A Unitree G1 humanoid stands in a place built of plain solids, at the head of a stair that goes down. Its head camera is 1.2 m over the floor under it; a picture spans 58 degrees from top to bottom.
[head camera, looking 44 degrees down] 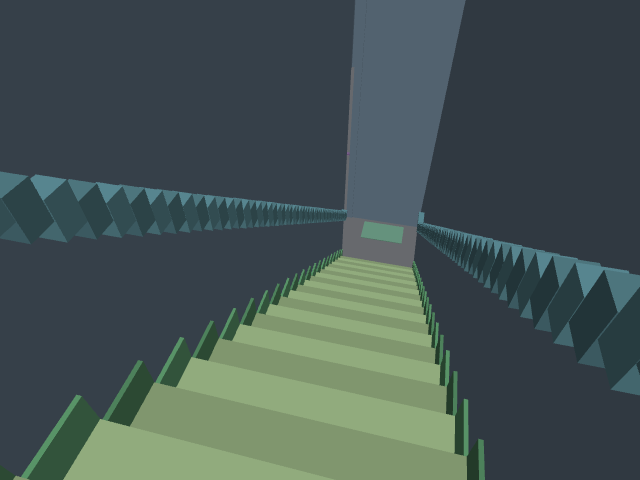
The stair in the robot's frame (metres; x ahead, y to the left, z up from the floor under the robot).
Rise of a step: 0.20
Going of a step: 0.24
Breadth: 1.26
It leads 13 degrees to the right of straight ahead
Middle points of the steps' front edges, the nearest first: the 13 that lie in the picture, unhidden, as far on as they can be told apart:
0.47 0.13 -0.20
0.71 0.07 -0.41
0.95 0.02 -0.61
1.18 -0.04 -0.82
1.42 -0.10 -1.02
1.66 -0.15 -1.23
1.89 -0.21 -1.43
2.13 -0.27 -1.64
2.37 -0.32 -1.84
2.60 -0.38 -2.05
2.84 -0.43 -2.25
3.07 -0.49 -2.46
3.31 -0.55 -2.66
